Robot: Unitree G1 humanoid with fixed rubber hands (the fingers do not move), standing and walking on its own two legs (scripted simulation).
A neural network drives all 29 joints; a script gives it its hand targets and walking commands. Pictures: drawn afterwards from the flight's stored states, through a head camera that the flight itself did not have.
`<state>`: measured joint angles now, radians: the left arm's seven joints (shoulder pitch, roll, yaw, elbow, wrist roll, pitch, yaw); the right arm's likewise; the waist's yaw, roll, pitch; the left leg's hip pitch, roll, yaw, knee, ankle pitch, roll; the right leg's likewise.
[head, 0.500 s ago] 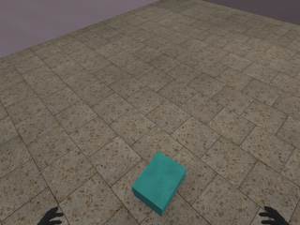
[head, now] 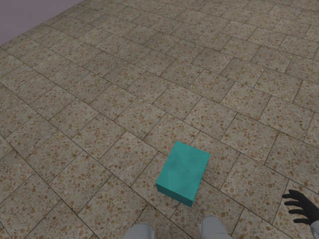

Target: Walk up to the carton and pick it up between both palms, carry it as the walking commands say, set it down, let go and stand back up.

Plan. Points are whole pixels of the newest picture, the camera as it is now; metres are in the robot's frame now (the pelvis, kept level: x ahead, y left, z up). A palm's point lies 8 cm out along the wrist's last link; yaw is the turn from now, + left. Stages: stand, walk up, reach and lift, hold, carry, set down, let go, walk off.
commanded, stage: walk up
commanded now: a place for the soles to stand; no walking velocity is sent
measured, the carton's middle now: (183, 172) +0.50 -0.06 -0.65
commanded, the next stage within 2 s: none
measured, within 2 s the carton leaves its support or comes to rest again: neither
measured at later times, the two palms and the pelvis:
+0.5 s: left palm (9, 191) +0.24 +0.46 -0.06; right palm out of the picture +0.05 -0.21 -0.08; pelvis +0.05 +0.15 -0.01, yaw -18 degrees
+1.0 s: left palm (47, 162) +0.33 +0.39 -0.07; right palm out of the picture +0.00 -0.18 -0.06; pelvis +0.07 +0.15 +0.02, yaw -29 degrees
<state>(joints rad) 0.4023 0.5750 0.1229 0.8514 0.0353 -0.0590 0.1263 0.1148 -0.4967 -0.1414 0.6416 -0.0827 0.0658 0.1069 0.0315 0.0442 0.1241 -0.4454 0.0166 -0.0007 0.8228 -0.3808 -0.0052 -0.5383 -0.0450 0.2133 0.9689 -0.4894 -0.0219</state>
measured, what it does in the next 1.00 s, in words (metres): steps to the left, turning right: right foot, then left foot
